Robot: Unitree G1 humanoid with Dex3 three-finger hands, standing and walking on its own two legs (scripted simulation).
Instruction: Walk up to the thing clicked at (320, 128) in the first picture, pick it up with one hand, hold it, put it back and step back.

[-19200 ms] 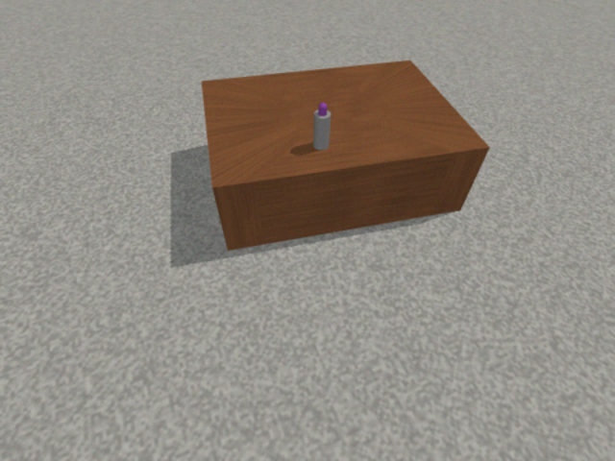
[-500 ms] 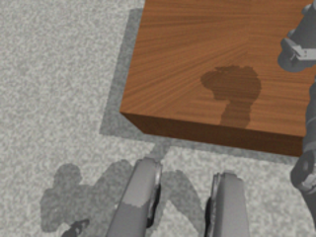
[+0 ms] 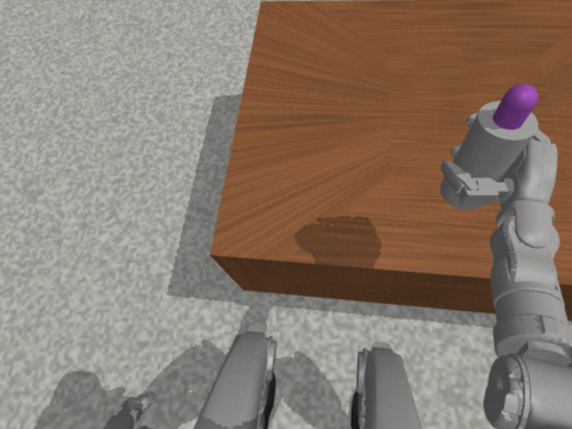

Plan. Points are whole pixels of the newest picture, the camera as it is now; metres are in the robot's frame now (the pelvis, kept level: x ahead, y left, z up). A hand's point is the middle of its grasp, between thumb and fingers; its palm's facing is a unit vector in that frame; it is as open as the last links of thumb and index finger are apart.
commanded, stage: lift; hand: right
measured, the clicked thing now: (489, 149) +0.48 -0.20 +0.05
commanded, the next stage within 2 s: hold in 1.14 s
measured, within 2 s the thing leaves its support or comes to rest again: neither
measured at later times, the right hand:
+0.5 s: hand (513, 171) +0.41 -0.18 +0.11, palm faces +0.17 +0.99 -0.03, open 8.9 cm
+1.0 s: hand (530, 174) +0.38 -0.18 +0.15, palm faces +0.16 +0.99 -0.01, open 8.9 cm
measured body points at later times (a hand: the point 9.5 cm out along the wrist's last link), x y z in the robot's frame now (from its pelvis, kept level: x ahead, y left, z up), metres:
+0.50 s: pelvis +0.02 +0.00 +0.08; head +0.12 -0.01 +0.52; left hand +0.13 +0.26 -0.03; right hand +0.39 -0.24 +0.12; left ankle +0.06 +0.14 -0.57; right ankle +0.04 -0.13 -0.57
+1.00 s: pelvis +0.04 +0.00 +0.11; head +0.11 -0.01 +0.56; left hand +0.16 +0.25 +0.00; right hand +0.37 -0.23 +0.15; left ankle +0.06 +0.14 -0.57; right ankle +0.04 -0.13 -0.57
